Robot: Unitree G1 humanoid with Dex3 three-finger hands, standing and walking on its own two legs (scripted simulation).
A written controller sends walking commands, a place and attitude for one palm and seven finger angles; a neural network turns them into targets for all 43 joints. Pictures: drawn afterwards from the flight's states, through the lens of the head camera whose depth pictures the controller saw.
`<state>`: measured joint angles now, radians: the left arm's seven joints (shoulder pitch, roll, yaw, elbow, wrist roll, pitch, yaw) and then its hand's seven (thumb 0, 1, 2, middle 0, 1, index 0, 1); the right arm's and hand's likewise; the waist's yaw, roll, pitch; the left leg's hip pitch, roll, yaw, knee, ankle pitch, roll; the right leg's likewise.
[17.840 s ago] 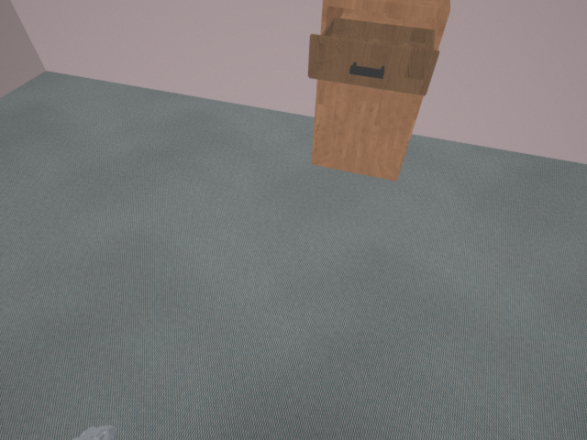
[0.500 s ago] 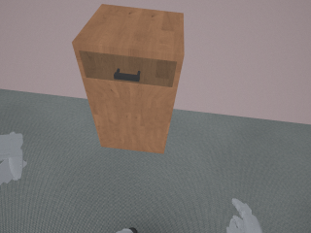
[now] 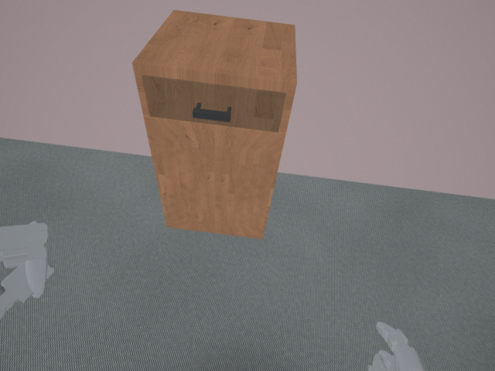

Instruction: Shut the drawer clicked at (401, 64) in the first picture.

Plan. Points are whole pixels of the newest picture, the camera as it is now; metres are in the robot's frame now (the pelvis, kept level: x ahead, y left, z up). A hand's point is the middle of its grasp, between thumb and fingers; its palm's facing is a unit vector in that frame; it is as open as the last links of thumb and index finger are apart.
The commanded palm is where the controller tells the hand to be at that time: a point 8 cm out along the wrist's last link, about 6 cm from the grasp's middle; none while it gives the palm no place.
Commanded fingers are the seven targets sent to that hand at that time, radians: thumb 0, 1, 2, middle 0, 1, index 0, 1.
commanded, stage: stop stepping back and stand still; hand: left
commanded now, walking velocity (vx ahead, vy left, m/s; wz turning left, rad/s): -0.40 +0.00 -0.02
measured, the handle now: (212, 111) +0.82 +0.15 -0.05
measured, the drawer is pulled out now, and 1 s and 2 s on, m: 0.00 0.00 0.00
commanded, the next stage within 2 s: let the arm hang, fingers relaxed in 0.78 s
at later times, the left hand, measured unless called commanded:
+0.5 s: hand out of the picture +0.09 +0.26 +0.17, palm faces +0.40 -0.84 -0.36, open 3.3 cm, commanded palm +0.04 +0.30 +0.18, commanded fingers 0.00 0.90 0.90 -1.40 -1.60 -1.40 -1.60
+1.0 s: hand out of the picture +0.09 +0.27 +0.00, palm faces +0.19 -0.89 -0.41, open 3.1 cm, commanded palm none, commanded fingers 0.00 0.90 0.90 -1.12 -1.30 -1.12 -1.30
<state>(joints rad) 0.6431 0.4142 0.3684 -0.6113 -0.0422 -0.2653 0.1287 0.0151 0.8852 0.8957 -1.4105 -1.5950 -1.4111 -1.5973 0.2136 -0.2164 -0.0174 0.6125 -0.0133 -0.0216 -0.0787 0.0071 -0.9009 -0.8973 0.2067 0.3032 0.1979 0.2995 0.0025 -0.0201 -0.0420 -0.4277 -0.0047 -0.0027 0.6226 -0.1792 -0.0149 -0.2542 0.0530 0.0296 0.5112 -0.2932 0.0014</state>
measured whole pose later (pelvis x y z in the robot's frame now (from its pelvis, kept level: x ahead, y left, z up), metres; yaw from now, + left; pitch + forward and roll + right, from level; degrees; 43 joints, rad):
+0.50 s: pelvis -0.09 +0.02 +0.00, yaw -1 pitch -1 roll -2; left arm 0.60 0.36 0.34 -0.55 -0.04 -0.17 0.16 0.01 0.89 0.90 -1.41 -1.60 -1.41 -1.60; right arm 0.29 -0.22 -0.01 0.68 0.00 -0.07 -0.09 0.01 -0.90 -0.90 0.21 0.30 0.20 0.30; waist -0.01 0.00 -0.07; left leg -0.35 -0.01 0.01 0.60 -0.23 0.04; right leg -0.17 0.00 -0.06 0.57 -0.38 0.00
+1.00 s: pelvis -0.12 +0.02 -0.01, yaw +1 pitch +0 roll +0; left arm 0.33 0.30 0.16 0.14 0.03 -0.03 0.03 0.00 0.90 0.90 -1.36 -1.56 -1.37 -1.56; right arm 0.17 -0.28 -0.03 0.78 -0.02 -0.05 -0.01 0.01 -0.90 -0.90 0.21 0.30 0.20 0.30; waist 0.01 0.04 -0.02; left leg -0.38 -0.02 0.01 0.62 -0.25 0.03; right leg -0.28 -0.01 -0.08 0.64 -0.36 -0.02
